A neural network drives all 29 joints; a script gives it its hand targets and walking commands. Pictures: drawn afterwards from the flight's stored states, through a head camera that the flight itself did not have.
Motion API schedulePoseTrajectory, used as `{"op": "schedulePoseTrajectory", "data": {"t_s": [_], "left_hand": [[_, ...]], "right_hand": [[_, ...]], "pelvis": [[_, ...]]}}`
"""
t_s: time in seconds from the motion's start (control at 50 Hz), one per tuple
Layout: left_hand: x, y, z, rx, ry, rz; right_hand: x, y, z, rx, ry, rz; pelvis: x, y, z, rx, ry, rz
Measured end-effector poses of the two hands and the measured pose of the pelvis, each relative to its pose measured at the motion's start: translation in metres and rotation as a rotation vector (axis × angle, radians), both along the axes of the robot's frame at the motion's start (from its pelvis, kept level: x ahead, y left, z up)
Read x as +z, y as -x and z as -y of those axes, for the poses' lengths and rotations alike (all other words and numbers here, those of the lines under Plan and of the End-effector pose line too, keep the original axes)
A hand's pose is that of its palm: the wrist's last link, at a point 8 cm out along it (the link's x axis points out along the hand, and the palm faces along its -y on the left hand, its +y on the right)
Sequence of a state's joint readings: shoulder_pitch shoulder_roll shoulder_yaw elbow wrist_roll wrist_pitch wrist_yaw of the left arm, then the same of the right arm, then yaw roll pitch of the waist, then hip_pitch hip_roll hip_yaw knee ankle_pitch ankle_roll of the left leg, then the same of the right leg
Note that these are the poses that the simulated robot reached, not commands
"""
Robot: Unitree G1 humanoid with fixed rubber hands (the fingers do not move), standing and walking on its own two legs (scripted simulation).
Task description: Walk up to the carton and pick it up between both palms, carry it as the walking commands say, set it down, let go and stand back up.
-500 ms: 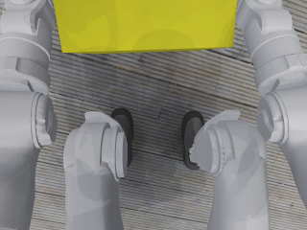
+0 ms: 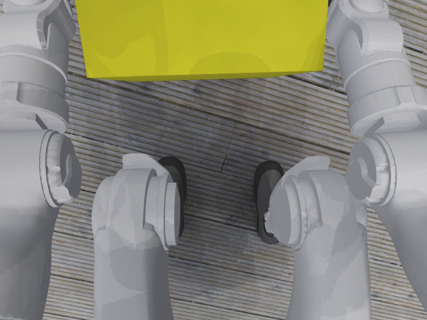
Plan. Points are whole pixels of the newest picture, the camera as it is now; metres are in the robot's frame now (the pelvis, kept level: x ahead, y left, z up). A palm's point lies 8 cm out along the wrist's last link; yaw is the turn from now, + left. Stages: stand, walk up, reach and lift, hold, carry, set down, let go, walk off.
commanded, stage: reach and lift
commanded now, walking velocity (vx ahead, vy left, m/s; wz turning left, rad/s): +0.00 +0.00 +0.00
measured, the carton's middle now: out of the picture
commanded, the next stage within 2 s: none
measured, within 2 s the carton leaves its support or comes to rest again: leaves its support in 0.26 s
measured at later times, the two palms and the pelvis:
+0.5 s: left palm out of the picture +0.53 +0.26 -0.10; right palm out of the picture +0.55 -0.11 -0.10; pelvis +0.00 +0.00 +0.03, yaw +1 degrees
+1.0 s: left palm out of the picture +0.53 +0.25 -0.05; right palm out of the picture +0.55 -0.12 -0.05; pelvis +0.01 +0.00 +0.07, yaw +1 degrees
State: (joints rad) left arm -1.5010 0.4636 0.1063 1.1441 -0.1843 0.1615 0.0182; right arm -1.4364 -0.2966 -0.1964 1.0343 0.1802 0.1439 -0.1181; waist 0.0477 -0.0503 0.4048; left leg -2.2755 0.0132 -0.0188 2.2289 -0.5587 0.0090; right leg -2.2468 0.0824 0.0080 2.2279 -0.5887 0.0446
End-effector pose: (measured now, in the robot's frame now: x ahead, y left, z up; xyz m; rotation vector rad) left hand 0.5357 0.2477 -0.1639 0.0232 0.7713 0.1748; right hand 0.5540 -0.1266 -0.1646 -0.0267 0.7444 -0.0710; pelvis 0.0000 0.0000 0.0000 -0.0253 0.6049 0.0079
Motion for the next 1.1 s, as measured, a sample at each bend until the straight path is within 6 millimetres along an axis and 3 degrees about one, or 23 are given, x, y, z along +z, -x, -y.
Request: {"op": "schedulePoseTrajectory", "data": {"t_s": [0.26, 0.54, 0.88, 1.1], "left_hand": [[0.009, 0.003, -0.004, -0.005, -0.034, -0.021], [0.069, 0.0, -0.012, 0.006, -0.024, 0.019], [0.094, 0.004, -0.006, -0.003, -0.018, 0.013], [0.131, 0.01, -0.003, 0.009, -0.006, 0.022]], "right_hand": [[0.007, 0.004, -0.006, 0.005, 0.008, -0.017], [0.069, -0.001, -0.014, 0.002, 0.004, 0.022], [0.098, 0.004, -0.008, -0.01, 0.007, 0.017], [0.135, 0.01, -0.005, -0.019, -0.005, 0.025]], "pelvis": [[0.007, -0.005, -0.002, 0.004, 0.004, -0.042], [0.032, -0.001, -0.003, 0.029, 0.025, -0.109], [0.06, -0.006, -0.004, 0.033, 0.033, -0.181], [0.083, -0.009, -0.002, 0.039, 0.03, -0.202]]}}
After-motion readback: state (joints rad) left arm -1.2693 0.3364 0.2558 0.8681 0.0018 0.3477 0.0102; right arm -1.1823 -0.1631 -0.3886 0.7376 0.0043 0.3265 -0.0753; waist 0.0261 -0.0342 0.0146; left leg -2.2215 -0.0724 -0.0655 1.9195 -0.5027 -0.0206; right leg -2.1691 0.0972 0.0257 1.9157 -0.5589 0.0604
